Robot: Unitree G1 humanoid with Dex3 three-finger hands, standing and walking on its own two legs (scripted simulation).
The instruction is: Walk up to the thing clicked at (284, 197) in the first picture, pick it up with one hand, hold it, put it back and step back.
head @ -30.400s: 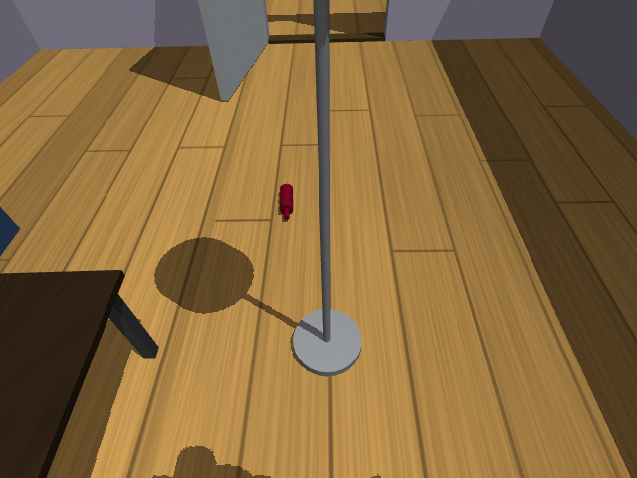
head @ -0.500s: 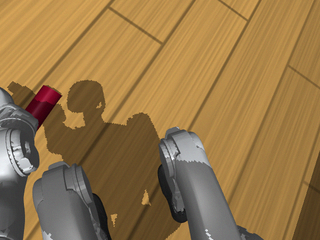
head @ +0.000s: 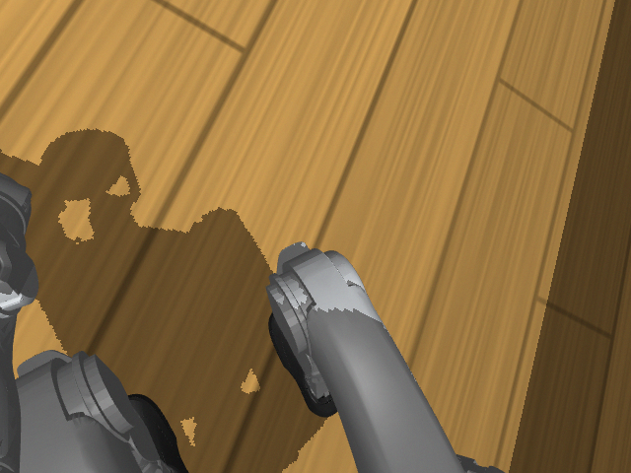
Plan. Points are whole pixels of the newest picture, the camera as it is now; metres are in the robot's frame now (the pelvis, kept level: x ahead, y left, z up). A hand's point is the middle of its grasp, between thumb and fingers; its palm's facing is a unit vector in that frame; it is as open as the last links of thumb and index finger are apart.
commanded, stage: rest palm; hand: left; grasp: from above
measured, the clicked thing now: out of the picture +0.47 +0.29 -0.30
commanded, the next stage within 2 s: close in 1.28 s
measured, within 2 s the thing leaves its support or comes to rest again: neither
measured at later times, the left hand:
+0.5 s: hand out of the picture +0.47 +0.25 -0.24, palm faces -0.30 -0.31 -0.90, open 14.0 cm
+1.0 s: hand out of the picture +0.47 +0.27 -0.25, palm faces -0.30 -0.34 -0.89, open 13.7 cm
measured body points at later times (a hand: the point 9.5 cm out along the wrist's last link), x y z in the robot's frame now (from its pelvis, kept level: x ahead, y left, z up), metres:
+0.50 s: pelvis -0.01 +0.01 +0.00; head +0.28 +0.10 +0.33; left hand +0.48 +0.26 -0.18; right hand +0.00 -0.25 -0.07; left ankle +0.06 +0.14 -0.29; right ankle +0.11 -0.12 -0.29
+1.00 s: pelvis -0.01 +0.01 -0.01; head +0.29 +0.09 +0.31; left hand +0.49 +0.29 -0.20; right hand -0.04 -0.22 -0.06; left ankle +0.06 +0.14 -0.29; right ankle +0.11 -0.12 -0.29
